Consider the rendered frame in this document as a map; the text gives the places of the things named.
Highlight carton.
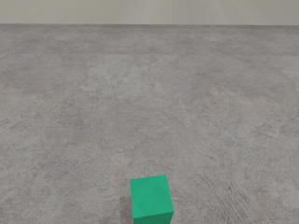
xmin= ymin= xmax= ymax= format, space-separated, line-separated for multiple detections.
xmin=130 ymin=175 xmax=174 ymax=224

